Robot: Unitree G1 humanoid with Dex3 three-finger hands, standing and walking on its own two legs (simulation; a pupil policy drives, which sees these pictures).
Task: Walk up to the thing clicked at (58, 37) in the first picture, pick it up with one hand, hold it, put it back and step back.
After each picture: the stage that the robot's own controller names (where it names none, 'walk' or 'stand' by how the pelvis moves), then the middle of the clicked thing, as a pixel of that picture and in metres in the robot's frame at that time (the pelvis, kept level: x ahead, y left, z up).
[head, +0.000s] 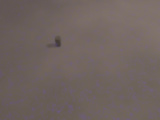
stand; (58, 41) +1.39 +0.28 -0.72
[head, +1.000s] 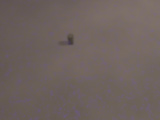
walk; (70, 39) +1.29 +0.20 -0.71
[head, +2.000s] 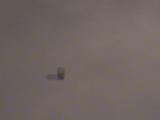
walk; (61, 73) +0.86 +0.17 -0.70
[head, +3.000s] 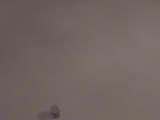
walk; (55, 112) +0.53 +0.19 -0.71
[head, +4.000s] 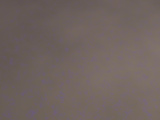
stand; out of the picture +0.38 +0.16 -0.72
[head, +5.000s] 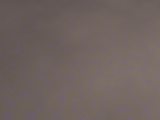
stand; out of the picture +0.35 +0.16 -0.71
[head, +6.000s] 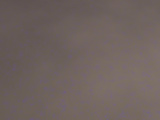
stand; out of the picture +0.33 +0.16 -0.73
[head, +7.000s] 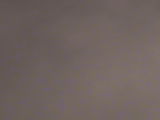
stand; out of the picture +0.32 +0.17 -0.73
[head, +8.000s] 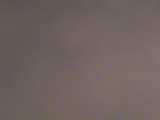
stand; out of the picture +0.31 +0.18 -0.73
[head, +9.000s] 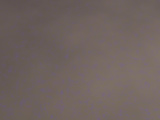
stand; out of the picture +0.31 +0.17 -0.73
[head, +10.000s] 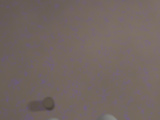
go down; (49, 104) +0.36 +0.17 -0.57
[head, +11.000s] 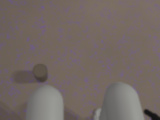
go down; (40, 73) +0.42 +0.17 -0.33
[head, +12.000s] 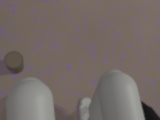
close in; (14, 63) +0.42 +0.19 -0.26
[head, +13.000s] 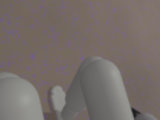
close; out of the picture +0.42 +0.21 -0.23
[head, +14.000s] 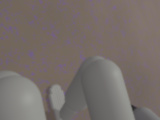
lift; out of the picture +0.40 +0.21 -0.23
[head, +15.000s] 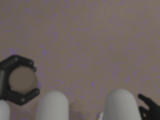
lift; (27, 83) +0.32 +0.19 -0.04
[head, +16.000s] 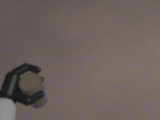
hold; (34, 91) +0.32 +0.17 +0.03
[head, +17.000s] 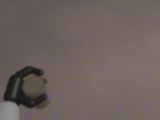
hold; (37, 93) +0.31 +0.16 +0.01
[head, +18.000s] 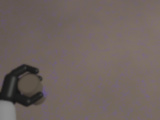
crouch; (33, 90) +0.33 +0.17 -0.04
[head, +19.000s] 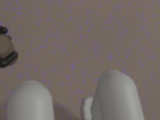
lower; (4, 51) +0.44 +0.21 -0.12
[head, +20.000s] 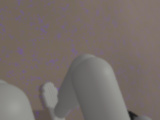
lower; out of the picture +0.43 +0.22 -0.24
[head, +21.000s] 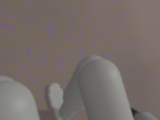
lower; out of the picture +0.42 +0.23 -0.23
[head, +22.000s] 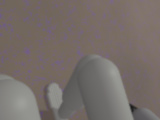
lower; out of the picture +0.42 +0.22 -0.23
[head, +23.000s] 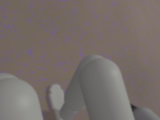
lower; out of the picture +0.41 +0.22 -0.23
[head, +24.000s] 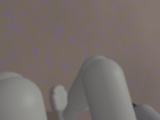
open; out of the picture +0.39 +0.20 -0.23
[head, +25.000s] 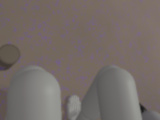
stand; (6, 58) +0.39 +0.18 -0.23
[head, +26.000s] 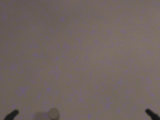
stand; (54, 115) +0.35 +0.15 -0.58
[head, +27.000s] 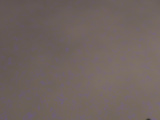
stand; out of the picture +0.32 +0.15 -0.67
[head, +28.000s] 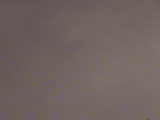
stand; out of the picture +0.32 +0.15 -0.67
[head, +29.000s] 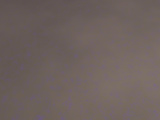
stand; out of the picture +0.34 +0.14 -0.72
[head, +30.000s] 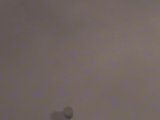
walk; (68, 113) +0.40 +0.10 -0.70
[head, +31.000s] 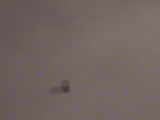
walk; (65, 86) +0.67 +0.14 -0.70
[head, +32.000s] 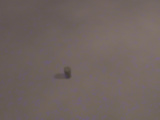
stand; (67, 72) +0.97 +0.20 -0.70
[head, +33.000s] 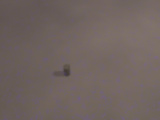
stand; (66, 70) +0.96 +0.15 -0.72
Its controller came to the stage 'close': yes
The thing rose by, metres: 0.72
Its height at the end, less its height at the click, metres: +0.00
